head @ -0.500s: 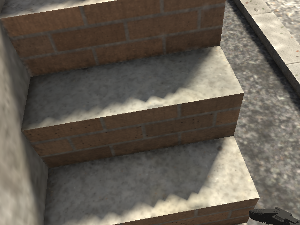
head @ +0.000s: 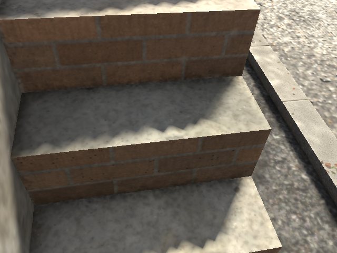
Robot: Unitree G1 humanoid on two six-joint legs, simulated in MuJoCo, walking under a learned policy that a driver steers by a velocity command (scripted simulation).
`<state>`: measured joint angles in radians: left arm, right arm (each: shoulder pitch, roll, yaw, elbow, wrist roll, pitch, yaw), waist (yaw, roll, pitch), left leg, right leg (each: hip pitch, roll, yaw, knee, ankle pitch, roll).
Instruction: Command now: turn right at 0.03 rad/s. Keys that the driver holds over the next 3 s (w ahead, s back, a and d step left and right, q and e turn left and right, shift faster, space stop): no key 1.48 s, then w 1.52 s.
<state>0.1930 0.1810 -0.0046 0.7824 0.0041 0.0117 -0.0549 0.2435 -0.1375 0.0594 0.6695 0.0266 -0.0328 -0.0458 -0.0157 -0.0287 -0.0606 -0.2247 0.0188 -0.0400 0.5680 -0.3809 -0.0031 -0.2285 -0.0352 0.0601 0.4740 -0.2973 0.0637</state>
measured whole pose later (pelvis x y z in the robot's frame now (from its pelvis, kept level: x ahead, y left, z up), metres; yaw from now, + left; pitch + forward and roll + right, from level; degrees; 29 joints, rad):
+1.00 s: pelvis -0.09 -0.04 +0.00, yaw +2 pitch +1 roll -1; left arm 0.27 0.20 0.03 0.83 0.03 0.03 -0.04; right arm 0.29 -0.16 0.00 0.83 0.03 -0.01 -0.08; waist 0.02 -0.01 0.02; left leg -0.33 0.06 -0.08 0.56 -0.25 -0.05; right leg -0.33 0.00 0.00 0.48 -0.17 0.01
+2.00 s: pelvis -0.01 -0.04 +0.00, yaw +2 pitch +2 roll -2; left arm 0.26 0.18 0.02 0.91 0.03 -0.03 -0.05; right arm 0.26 -0.21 0.02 0.90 0.02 -0.05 -0.05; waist 0.03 0.03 -0.03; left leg -0.23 0.08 -0.07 0.57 -0.36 0.00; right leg -0.22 0.00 -0.01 0.47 -0.29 0.02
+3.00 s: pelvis -0.03 -0.03 +0.01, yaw +3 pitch +1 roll -1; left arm 0.20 0.20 0.00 0.82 0.03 -0.04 -0.04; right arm 0.13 -0.19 0.05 0.82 0.00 -0.06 -0.06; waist 0.02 0.00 0.01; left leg -0.18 0.07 0.01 0.41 -0.26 -0.03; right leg -0.16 -0.03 -0.01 0.33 -0.19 0.03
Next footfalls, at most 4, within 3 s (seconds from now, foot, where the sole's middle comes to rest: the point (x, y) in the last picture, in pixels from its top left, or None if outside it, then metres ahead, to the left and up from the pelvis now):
none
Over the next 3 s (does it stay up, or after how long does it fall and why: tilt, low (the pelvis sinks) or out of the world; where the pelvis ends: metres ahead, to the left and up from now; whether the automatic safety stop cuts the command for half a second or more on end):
stays up -0.03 -0.03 0.01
